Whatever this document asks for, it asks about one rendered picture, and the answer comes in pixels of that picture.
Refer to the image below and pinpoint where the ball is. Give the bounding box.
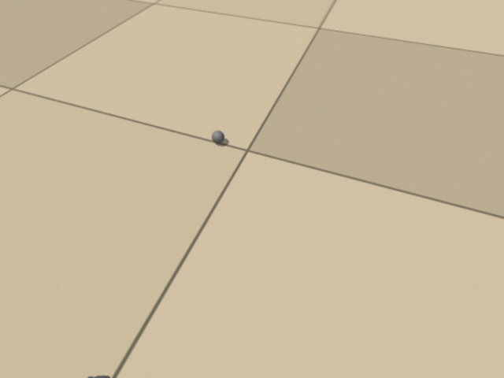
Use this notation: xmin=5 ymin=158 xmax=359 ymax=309
xmin=212 ymin=131 xmax=224 ymax=143

